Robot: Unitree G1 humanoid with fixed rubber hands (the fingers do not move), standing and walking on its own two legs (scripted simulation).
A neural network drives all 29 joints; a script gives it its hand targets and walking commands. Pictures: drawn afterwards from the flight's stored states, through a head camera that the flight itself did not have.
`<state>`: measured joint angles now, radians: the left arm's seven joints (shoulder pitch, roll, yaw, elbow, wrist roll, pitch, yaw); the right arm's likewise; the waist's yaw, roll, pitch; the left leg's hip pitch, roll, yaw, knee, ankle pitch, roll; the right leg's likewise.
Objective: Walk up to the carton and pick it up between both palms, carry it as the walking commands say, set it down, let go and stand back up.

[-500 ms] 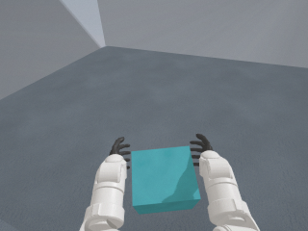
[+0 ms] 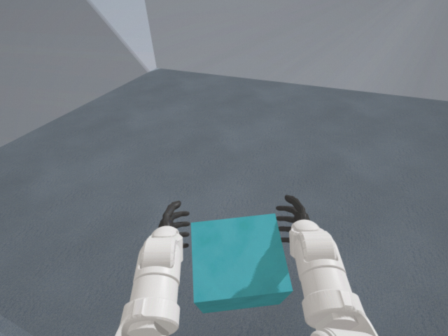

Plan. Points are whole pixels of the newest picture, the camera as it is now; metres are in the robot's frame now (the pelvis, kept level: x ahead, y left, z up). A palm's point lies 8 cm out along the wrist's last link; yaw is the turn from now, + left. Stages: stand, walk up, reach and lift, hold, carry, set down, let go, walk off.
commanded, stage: hold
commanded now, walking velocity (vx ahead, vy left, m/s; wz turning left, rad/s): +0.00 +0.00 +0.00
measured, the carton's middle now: (237, 265) +0.30 -0.01 -0.04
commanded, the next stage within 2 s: carry in 0.64 s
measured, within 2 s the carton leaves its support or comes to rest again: neither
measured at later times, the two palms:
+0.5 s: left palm (165, 239) +0.30 +0.13 +0.06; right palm (300, 231) +0.30 -0.13 +0.07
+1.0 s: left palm (182, 203) +0.35 +0.10 +0.10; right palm (307, 204) +0.33 -0.14 +0.10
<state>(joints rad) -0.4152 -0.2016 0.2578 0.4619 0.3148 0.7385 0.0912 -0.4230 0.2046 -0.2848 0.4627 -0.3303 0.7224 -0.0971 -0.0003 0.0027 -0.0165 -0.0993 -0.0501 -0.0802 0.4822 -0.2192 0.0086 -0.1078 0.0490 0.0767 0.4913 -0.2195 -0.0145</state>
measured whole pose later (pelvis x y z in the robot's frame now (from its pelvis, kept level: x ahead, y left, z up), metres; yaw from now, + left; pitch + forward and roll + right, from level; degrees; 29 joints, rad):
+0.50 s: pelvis +0.00 +0.00 +0.00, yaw +0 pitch -9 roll +0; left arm -0.37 -0.19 0.21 0.42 0.29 0.76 0.08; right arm -0.39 0.19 -0.25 0.43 -0.31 0.74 -0.09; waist 0.00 0.00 -0.02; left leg -0.09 -0.05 -0.08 0.47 -0.22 0.01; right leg -0.10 0.05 0.08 0.48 -0.22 -0.01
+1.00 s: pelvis -0.01 -0.01 -0.02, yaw -5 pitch +5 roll +0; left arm -0.59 -0.22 0.24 0.10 0.19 0.97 0.30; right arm -0.56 0.26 -0.26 0.09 -0.19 0.93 -0.29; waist 0.02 -0.02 -0.08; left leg -0.49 0.01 -0.02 0.71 -0.30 -0.01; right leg -0.51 0.11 0.12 0.68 -0.25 -0.03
